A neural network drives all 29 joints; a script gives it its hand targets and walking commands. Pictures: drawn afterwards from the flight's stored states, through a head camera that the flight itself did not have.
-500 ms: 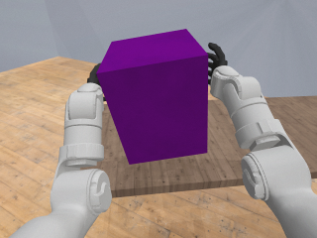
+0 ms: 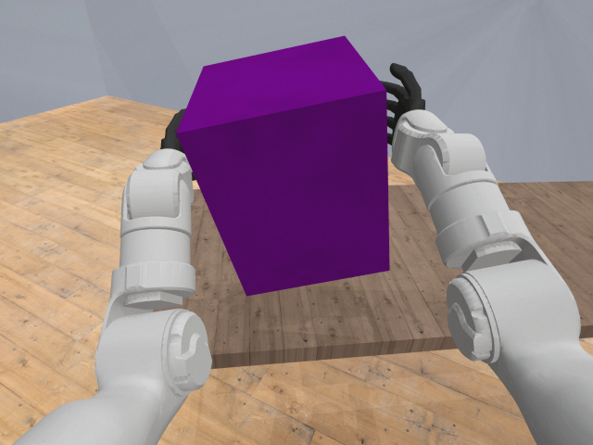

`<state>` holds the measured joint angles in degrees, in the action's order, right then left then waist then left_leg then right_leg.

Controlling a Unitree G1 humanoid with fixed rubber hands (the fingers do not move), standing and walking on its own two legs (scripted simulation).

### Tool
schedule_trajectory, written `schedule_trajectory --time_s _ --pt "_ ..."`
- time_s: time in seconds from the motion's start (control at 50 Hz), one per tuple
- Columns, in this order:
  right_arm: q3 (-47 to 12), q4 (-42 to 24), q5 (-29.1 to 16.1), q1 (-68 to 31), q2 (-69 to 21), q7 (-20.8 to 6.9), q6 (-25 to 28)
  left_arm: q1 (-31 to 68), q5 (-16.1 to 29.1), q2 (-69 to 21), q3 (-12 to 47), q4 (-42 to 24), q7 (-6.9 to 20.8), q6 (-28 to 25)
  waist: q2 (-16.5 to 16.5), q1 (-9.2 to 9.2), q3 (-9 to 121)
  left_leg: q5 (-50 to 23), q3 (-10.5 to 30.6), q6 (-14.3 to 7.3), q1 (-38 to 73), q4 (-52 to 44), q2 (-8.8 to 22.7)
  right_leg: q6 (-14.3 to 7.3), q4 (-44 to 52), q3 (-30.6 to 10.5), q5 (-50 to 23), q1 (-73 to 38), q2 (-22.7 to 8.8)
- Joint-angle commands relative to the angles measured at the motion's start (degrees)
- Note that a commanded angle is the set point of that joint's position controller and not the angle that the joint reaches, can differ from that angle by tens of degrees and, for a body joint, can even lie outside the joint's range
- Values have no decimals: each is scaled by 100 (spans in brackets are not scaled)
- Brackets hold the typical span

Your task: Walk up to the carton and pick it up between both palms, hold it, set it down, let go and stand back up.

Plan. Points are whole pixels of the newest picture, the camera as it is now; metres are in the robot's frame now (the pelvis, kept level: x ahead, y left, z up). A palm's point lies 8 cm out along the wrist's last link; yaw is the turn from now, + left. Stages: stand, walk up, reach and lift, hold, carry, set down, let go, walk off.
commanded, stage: set down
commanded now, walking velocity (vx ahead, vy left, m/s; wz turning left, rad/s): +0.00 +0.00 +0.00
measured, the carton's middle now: (295, 167) +0.41 +0.00 +0.26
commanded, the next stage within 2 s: none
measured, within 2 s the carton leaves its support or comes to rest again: neither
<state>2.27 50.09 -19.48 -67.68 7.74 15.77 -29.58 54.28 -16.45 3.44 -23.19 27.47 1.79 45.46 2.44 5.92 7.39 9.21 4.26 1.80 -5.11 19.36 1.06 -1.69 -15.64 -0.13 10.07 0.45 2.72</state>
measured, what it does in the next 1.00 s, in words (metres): stands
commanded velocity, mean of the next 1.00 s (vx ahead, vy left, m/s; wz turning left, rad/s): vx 0.00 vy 0.00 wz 0.00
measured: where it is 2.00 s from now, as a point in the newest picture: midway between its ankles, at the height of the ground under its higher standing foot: outside the picture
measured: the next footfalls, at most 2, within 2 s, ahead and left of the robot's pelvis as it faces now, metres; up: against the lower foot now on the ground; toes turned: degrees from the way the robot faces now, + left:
none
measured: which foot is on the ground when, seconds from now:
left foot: down 0.00-1.00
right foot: down 0.00-1.00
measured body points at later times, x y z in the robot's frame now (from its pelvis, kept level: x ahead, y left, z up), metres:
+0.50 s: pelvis +0.00 -0.01 +0.00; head -0.05 +0.04 +0.44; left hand +0.42 +0.16 +0.23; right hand +0.41 -0.14 +0.26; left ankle +0.02 +0.14 -0.75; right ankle -0.01 -0.10 -0.75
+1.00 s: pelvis +0.00 +0.00 +0.00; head -0.04 +0.04 +0.45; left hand +0.43 +0.15 +0.20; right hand +0.42 -0.14 +0.23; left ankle +0.02 +0.14 -0.75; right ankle -0.01 -0.10 -0.75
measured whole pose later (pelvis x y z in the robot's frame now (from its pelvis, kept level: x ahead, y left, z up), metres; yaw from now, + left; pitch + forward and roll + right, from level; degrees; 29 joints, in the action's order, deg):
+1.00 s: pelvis +0.00 +0.00 +0.00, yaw -1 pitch -6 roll +0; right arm 17.2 59.2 0.1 -58.8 1.5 6.6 -3.2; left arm 52.1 -20.2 1.6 -22.3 38.7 -1.7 27.3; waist 5.0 3.6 0.4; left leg 8.7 2.1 1.7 -3.5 17.9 1.3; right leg -1.6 -16.0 1.0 10.3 0.0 2.0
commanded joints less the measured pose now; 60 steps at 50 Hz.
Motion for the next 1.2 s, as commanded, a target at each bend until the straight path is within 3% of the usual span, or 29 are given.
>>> schedule_trajectory --time_s 0.0,0.06,0.12,0.18,0.22,0.26,0.34,0.44,0.56,0.6,0.72,0.78,0.88,1.0,1.1,1.18 --pt "-667 -674 -222 -3448 -3376 -863 638 4854 532 -2777 1578 -418 797 -947 -510 -31 1252 -1000 -443 87 989 -157 -291 336 293 226 -590 214 113" --pt "-561 -574 95 -3229 -3247 -940 1009 4653 353 -2659 1464 -395 839 -1121 -459 -37 1278 -1446 -489 93 1267 -129 -326 407 284 301 -1057 -37 108" --pt "-360 -344 394 -2938 -3131 -989 1297 4361 182 -2633 1400 -215 912 -1211 -439 25 938 -1313 -526 69 1378 -201 -317 449 325 327 -1033 -101 68" --pt "-153 -379 725 -2993 -3029 -1035 1663 4221 55 -2567 1304 -93 972 -1289 -369 7 870 -1237 -611 13 1297 -263 -302 466 331 419 -962 -256 50" --pt "-204 -646 847 -2953 -2994 -1059 1899 4079 119 -2629 1469 -241 975 -1368 -350 51 1094 -1582 -616 29 1493 -176 -302 482 249 539 -1306 -371 63" --pt "-288 -825 871 -2943 -3064 -1078 2058 4062 233 -2767 1752 -452 947 -1453 -487 150 1313 -1936 -624 86 1739 -33 -301 506 219 529 -1666 -374 57" --pt "-617 -1369 863 -3015 -3062 -1044 2350 3797 312 -3020 2023 -583 879 -1540 -449 87 1609 -2189 -627 76 1758 117 -331 565 81 571 -2179 -630 57" --pt "-794 -1638 862 -3084 -3095 -1049 2521 3673 379 -3117 2239 -666 777 -1611 -362 53 1725 -2148 -619 33 1770 167 -292 604 31 597 -2272 -587 27" --pt "-359 -1011 1249 -2766 -2915 -1188 2484 3515 173 -2911 1869 -157 739 -1630 -319 -2 998 -1368 -700 -33 1501 -102 -254 518 186 615 -1307 -206 -5" --pt "-137 -742 1402 -2667 -2972 -1277 2531 3647 162 -2886 1855 -175 712 -1720 -458 0 1137 -1165 -708 4 1430 -171 -222 459 182 618 -1094 -167 -32" --pt "268 -211 1705 -2637 -2929 -1508 2595 3676 75 -2862 1599 233 563 -1863 -525 -105 1045 -1129 -728 1 1422 -214 -170 410 225 610 -741 24 -7" --pt "363 -102 1841 -2645 -2968 -1573 2690 3766 142 -2907 1588 351 487 -1995 -441 -146 1279 -1439 -712 42 1548 -144 -149 435 171 676 -1024 39 32" --pt "308 33 1797 -2709 -3094 -1618 2842 4037 299 -3186 1866 194 317 -2258 -589 -128 1759 -2348 -623 157 1983 153 -128 403 98 670 -1558 263 69" --pt "461 243 2030 -2712 -3294 -1604 2868 4024 261 -3050 1606 722 334 -2411 -301 -200 1637 -1779 -776 40 1461 18 -216 537 -17 576 -1996 -89 -27" --pt "553 432 2154 -2661 -3436 -1636 2930 4174 275 -3073 1611 766 317 -2602 -310 -205 1752 -1672 -779 39 1338 -23 -218 580 -82 515 -2216 -142 -86" --pt "765 574 2337 -2738 -3430 -1699 2922 4183 231 -2983 1403 1109 304 -2667 -251 -271 1636 -1395 -862 20 1201 -128 -227 600 -60 539 -1951 -132 -83"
